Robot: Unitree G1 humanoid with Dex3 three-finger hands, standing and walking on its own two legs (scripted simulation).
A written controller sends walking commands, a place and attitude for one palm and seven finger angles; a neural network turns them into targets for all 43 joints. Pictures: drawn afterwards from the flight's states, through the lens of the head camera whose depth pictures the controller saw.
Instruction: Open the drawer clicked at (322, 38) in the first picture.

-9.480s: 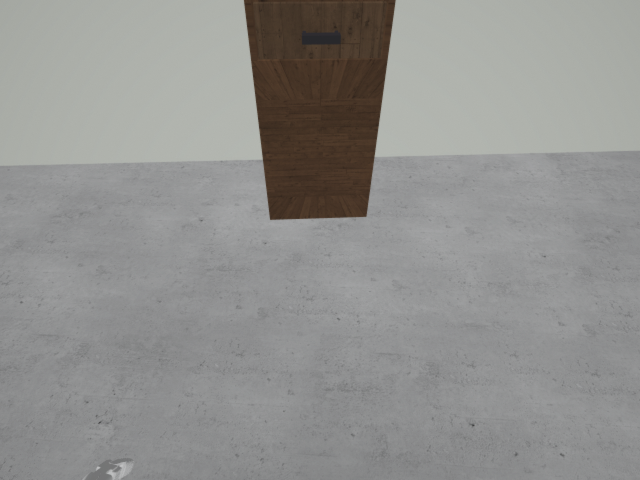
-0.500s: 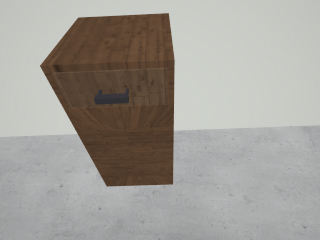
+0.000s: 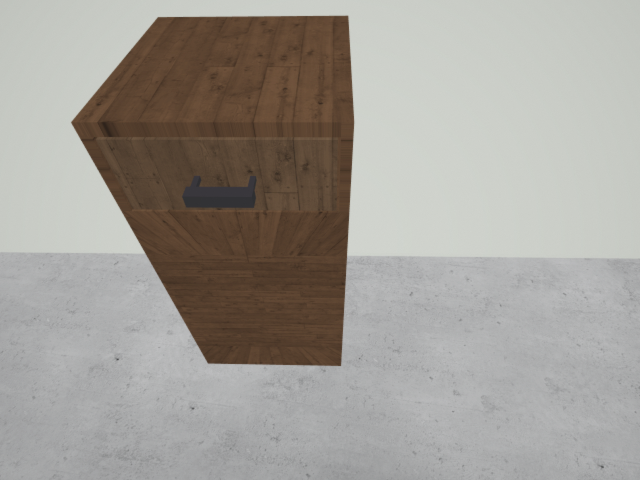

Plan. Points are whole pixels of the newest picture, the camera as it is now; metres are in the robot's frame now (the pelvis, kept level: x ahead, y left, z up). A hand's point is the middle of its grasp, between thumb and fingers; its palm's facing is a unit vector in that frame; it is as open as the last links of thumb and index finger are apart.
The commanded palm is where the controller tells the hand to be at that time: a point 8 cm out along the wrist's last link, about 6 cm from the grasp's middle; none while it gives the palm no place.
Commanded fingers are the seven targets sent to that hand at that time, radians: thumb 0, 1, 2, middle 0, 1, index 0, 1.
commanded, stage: come to a stop and stand still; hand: left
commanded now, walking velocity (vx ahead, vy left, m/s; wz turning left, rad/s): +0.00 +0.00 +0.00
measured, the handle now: (222, 189) +0.55 +0.21 +0.03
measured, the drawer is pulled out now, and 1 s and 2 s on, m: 0.00 0.00 0.00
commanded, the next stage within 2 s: look again from close up in 0.72 s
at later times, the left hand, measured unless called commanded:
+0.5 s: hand out of the picture +0.04 +0.15 -0.17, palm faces +0.04 -0.98 -0.21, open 7.3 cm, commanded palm none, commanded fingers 0.00 0.90 0.90 -0.20 -0.30 -0.20 -0.30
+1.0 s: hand out of the picture +0.04 +0.14 -0.17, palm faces +0.06 -0.98 -0.21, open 7.3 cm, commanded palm none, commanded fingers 0.00 0.90 0.90 -0.20 -0.30 -0.20 -0.30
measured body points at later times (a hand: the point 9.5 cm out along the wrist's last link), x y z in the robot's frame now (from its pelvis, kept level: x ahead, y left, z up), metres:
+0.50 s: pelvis +0.04 -0.02 +0.00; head +0.07 -0.03 +0.45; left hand +0.04 +0.20 -0.16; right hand +0.03 -0.23 -0.17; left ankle -0.03 +0.08 -0.74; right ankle +0.03 -0.12 -0.74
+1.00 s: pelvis +0.04 -0.03 +0.00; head +0.05 -0.04 +0.45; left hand +0.03 +0.19 -0.15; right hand +0.02 -0.24 -0.17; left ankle -0.03 +0.08 -0.74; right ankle +0.03 -0.12 -0.74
